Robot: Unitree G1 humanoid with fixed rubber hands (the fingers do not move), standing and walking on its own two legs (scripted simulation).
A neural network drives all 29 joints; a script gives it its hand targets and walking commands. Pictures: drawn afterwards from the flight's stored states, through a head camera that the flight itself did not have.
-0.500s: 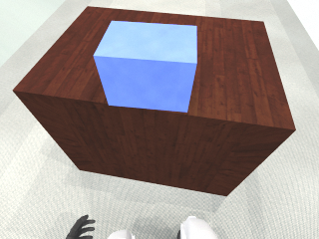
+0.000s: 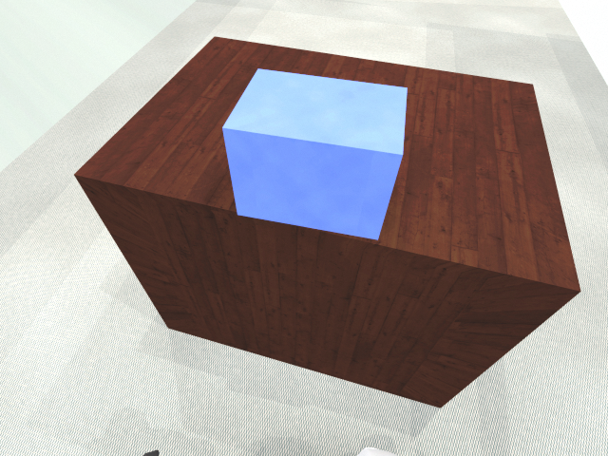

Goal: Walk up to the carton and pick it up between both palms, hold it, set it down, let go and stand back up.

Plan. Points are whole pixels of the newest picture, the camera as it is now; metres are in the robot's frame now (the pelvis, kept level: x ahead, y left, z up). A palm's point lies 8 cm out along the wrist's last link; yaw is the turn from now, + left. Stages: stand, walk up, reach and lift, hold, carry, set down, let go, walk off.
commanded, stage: walk up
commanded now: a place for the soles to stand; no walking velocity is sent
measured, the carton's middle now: (318, 154) +0.58 -0.01 +0.06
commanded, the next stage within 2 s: none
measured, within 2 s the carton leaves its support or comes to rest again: neither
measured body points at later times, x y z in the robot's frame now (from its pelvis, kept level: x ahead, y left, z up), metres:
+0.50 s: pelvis +0.04 +0.07 +0.00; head +0.03 +0.07 +0.45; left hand +0.08 +0.33 -0.14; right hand -0.01 -0.18 -0.15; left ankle +0.02 +0.15 -0.72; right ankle +0.10 -0.05 -0.67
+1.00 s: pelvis +0.12 +0.12 -0.02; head +0.14 +0.13 +0.43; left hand +0.25 +0.34 -0.16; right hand +0.17 -0.13 -0.15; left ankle +0.16 +0.24 -0.72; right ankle +0.14 -0.03 -0.72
